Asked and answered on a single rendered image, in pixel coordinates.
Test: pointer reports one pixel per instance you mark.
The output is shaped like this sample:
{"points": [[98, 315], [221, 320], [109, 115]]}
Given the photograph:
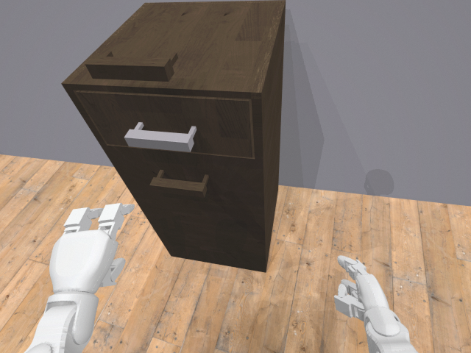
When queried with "robot left forearm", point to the robot left forearm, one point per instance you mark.
{"points": [[67, 323]]}

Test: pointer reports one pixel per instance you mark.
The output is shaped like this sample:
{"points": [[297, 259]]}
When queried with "robot right forearm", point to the robot right forearm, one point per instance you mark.
{"points": [[385, 333]]}

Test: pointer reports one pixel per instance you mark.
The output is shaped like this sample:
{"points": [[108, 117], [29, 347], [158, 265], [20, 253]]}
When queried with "robot left hand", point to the robot left hand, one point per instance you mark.
{"points": [[82, 259]]}

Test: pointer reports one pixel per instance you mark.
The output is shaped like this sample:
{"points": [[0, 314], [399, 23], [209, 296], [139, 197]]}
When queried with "handle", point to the handle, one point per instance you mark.
{"points": [[160, 140], [131, 68], [179, 187]]}

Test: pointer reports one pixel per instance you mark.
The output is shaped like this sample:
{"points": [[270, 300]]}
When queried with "drawer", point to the drawer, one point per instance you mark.
{"points": [[223, 125]]}

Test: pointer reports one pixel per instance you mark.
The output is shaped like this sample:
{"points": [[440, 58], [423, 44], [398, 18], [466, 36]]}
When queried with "robot right hand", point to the robot right hand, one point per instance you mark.
{"points": [[364, 294]]}

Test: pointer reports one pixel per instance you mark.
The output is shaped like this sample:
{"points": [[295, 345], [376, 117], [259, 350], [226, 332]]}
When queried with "cabinet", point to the cabinet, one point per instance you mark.
{"points": [[227, 49]]}

